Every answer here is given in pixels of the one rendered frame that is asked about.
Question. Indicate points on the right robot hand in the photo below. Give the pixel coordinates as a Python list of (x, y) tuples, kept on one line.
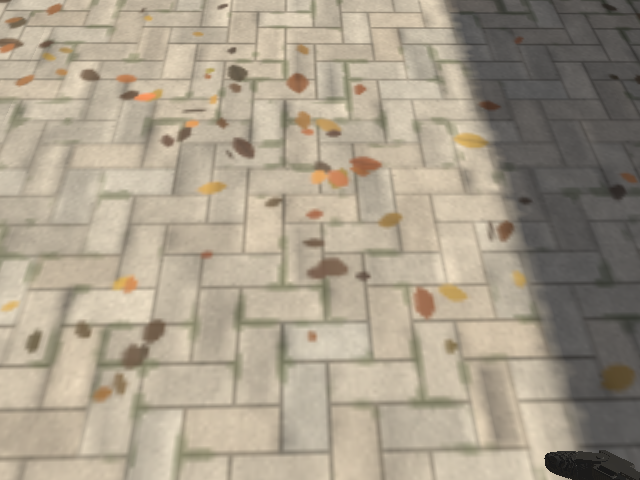
[(590, 466)]

